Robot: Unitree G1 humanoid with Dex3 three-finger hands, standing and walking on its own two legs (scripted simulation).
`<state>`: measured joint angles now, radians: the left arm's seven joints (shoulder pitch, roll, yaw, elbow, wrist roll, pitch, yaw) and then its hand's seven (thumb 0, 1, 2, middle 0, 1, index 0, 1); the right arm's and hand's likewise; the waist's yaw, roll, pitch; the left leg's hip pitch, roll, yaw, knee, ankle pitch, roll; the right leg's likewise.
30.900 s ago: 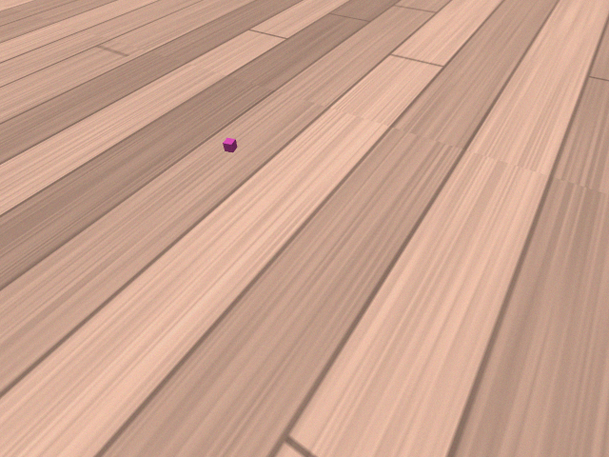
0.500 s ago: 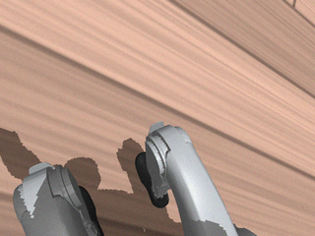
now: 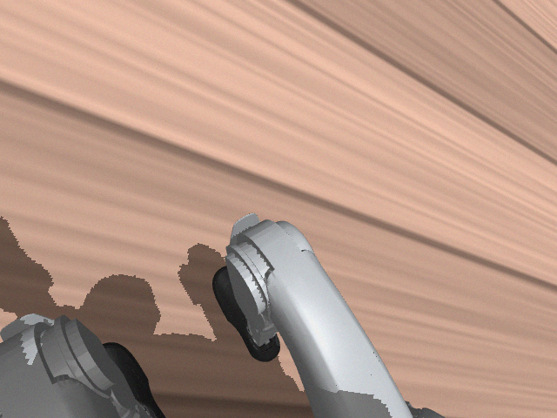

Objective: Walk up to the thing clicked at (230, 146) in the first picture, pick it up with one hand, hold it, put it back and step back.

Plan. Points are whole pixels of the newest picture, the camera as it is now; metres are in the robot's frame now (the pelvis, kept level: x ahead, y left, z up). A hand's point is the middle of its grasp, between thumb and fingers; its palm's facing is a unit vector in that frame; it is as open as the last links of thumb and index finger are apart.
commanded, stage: approach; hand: left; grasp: from above
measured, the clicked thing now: out of the picture +0.47 +0.35 -0.31
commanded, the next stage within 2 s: close in in 0.24 s
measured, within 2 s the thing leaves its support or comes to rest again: neither
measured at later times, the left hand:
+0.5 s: hand out of the picture +0.45 +0.34 -0.21, palm faces -0.10 -0.41 -0.90, open 12.6 cm
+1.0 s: hand out of the picture +0.47 +0.33 -0.24, palm faces -0.07 -0.42 -0.91, open 12.6 cm
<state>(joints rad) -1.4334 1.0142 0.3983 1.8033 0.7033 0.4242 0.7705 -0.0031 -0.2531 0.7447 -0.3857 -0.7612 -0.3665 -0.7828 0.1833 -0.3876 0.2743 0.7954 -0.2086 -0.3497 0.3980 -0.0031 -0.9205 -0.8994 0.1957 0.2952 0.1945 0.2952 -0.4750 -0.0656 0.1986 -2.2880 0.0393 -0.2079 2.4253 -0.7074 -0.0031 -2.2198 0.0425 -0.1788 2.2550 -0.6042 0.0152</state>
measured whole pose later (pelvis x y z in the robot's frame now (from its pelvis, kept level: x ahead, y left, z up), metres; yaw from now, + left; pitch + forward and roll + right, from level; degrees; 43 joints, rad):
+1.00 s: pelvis +0.00 +0.00 -0.01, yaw -1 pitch +30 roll -14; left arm -1.37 1.05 0.34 1.82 0.65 0.38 0.79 0.00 -0.28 0.82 -0.35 -0.77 -0.32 -0.80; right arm 0.14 -0.39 0.33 0.75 -0.22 -0.36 0.42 0.00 -0.92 -0.90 0.20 0.30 0.19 0.30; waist -0.46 -0.11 0.25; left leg -2.30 0.03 -0.23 2.46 -0.71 0.00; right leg -2.21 0.04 -0.20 2.27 -0.60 0.03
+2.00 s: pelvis +0.00 +0.01 -0.01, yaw -3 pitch +28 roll -16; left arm -1.36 1.10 0.29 1.81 0.60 0.35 0.80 0.00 -0.22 0.75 -0.34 -0.78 -0.33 -0.80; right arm 0.11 -0.43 0.40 0.67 -0.22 -0.35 0.42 0.00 -0.92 -0.90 0.19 0.30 0.19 0.30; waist -0.48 -0.16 0.30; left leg -2.30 0.03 -0.27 2.49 -0.72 0.01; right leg -2.19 0.05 -0.23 2.26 -0.61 0.04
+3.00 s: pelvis +0.00 +0.01 -0.01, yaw -3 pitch +28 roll -17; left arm -1.35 1.10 0.30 1.79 0.61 0.36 0.79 -0.01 0.27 0.39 -0.74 -0.45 -0.77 -0.47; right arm 0.11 -0.42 0.39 0.66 -0.22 -0.34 0.41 0.00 -0.91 -0.90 0.20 0.29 0.19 0.29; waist -0.47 -0.16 0.29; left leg -2.30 0.03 -0.27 2.49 -0.73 0.01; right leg -2.19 0.05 -0.23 2.26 -0.61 0.04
